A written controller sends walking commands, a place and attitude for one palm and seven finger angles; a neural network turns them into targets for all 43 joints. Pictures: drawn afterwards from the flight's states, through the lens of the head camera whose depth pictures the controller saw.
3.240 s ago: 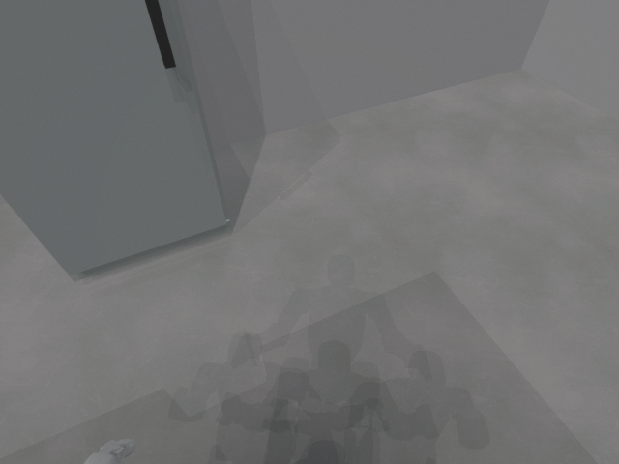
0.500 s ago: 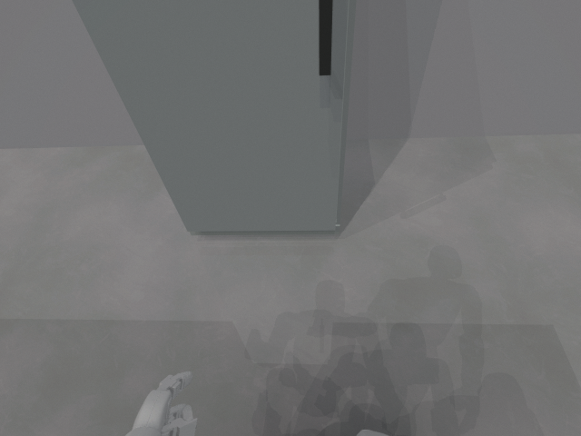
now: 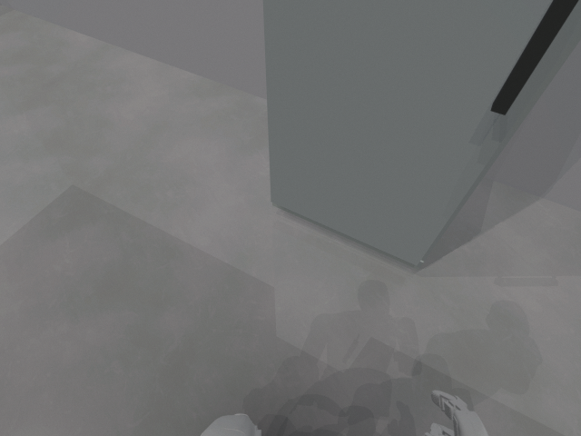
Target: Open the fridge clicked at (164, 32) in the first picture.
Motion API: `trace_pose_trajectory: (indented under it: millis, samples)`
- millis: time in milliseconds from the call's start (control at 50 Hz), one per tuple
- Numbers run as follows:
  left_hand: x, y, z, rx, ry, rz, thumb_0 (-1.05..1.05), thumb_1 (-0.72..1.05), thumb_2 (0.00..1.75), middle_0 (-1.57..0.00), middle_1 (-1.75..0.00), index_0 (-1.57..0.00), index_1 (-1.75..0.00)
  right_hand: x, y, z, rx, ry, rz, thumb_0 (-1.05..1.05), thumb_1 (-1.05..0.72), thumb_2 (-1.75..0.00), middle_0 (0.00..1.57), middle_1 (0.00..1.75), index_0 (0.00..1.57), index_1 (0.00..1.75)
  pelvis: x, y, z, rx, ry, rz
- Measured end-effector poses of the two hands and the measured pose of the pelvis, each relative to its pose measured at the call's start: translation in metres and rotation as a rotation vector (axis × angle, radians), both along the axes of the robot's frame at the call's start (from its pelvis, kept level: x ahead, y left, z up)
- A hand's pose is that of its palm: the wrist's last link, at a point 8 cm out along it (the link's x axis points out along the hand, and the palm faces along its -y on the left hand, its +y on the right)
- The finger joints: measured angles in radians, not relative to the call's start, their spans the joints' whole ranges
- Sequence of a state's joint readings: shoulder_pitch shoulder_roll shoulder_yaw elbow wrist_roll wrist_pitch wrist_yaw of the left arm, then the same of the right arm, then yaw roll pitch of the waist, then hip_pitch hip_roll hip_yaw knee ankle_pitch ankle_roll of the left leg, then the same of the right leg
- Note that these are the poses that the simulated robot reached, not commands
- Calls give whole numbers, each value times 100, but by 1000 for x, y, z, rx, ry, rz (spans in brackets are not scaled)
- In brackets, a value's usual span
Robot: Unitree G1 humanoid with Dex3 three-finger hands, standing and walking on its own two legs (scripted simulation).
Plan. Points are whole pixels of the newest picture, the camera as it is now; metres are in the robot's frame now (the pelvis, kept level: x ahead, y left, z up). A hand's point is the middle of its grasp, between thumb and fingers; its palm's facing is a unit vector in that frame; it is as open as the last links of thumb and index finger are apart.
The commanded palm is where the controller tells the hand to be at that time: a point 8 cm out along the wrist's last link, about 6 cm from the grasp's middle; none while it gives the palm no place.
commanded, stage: walk to a spot facing it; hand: right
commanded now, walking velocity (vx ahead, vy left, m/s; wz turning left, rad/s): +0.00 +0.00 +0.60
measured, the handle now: out of the picture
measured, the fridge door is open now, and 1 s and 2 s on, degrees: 0 0 0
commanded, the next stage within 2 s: turn to face it in 1.90 s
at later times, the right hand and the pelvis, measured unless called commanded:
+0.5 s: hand out of the picture +0.15 -0.26 -0.16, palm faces -0.21 +0.96 -0.18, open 7.4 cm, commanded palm none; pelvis +0.03 -0.07 +0.03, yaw +17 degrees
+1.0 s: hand (388, 396) +0.21 -0.12 -0.12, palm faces -0.53 +0.80 -0.28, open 7.4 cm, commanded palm none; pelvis -0.01 -0.03 +0.02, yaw +35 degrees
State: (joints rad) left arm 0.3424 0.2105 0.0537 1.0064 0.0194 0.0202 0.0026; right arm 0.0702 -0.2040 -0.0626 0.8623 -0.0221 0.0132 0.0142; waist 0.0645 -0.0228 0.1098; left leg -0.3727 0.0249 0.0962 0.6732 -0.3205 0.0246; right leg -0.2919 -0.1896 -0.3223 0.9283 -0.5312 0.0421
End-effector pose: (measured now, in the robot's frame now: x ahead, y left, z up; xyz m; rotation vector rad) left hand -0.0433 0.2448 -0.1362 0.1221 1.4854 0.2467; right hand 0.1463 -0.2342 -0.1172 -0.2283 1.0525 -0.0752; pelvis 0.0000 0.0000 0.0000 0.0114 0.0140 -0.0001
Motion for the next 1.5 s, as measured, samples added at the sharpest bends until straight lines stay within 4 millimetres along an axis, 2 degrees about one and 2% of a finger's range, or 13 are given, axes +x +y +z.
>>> trace_pose_trajectory:
  millis: [60, 160, 240, 320, 480, 600, 760, 860, 920, 1100, 1260, 1400, 1500]
  samples:
    - [22, 0, 2, 6, -38, 13, 1, 91, 89, -20, -30, -20, -30, 1, 5, 1, 0, 13, 5, 1, -91, -90, 20, 30, 20, 30, 5, 0, 4, 7, -18, 27]
    - [79, -4, 16, 36, -203, 16, 1, 91, 89, -20, -30, -20, -30, -11, -3, -1, -2, 90, 17, 1, -91, -90, 21, 30, 20, 30, 13, -8, 11, 8, -15, 83]
    - [116, -13, 29, 71, -319, 9, 0, 91, 89, -20, -30, -20, -30, -13, -20, -8, 6, 129, 34, 1, -91, -90, 21, 30, 20, 30, 17, -25, 11, 12, -5, 131]
    - [131, -30, 38, 122, -383, 11, 0, 91, 89, -20, -30, -20, -30, -8, -46, -24, 23, 149, 38, 1, -91, -90, 21, 30, 20, 30, 22, -47, 4, 13, -4, 176]
    - [97, -59, 59, 147, -334, 92, 0, 90, 89, -20, -30, -20, -30, 8, -73, -11, 22, 193, 112, 1, -91, -90, 20, 30, 20, 30, 30, -70, 24, 46, -5, 285]
    - [53, -74, 54, 131, -278, 215, 0, 90, 89, -20, -30, -20, -30, 22, -69, -5, 1, 218, 188, 1, -91, -90, 20, 30, 19, 30, 31, -75, 28, 42, -9, 363]
    - [-29, -83, 28, 70, -177, 410, 0, 90, 89, -20, -30, -20, -30, 57, -17, 3, -27, 175, 358, 1, -91, -90, 20, 30, 19, 30, 18, -64, 21, 12, -23, 479]
    - [-79, -75, -1, 27, -138, 516, 0, 90, 89, -20, -30, -20, -30, 81, 34, 9, -56, 58, 475, 1, -91, -90, 20, 30, 20, 30, 4, -43, 5, -15, -31, 551]
    - [-95, -67, -7, 19, -114, 548, 1, 91, 89, -20, -30, -20, -30, 83, 54, 16, -65, 9, 507, 1, -91, -90, 20, 30, 20, 30, -4, -36, 5, -10, -38, 571]
    - [-90, -37, 19, 88, -223, 593, 1, 91, 89, -19, -30, -20, -30, 67, 74, 27, -65, 46, 579, 1, -91, -90, 21, 30, 20, 30, -16, -27, 22, -32, -29, 676]
    - [-76, -30, 34, 163, -271, 596, 0, 91, 89, -19, -30, -20, -30, 53, 56, 11, -52, 136, 607, 1, -91, -90, 21, 30, 20, 30, -12, -39, 22, -13, -11, 755]
    - [-60, -49, 50, 248, -314, 621, 0, 91, 89, -20, -30, -20, -30, 63, 25, -13, -50, 233, 627, 1, -91, -90, 21, 30, 20, 30, 11, -56, 16, 4, 4, 834]
    - [-75, -83, 60, 249, -256, 706, 0, 91, 89, -20, -30, -20, -30, 91, 28, -8, -59, 273, 701, 1, -91, -90, 20, 30, 20, 30, 30, -56, 27, 34, 0, 905]
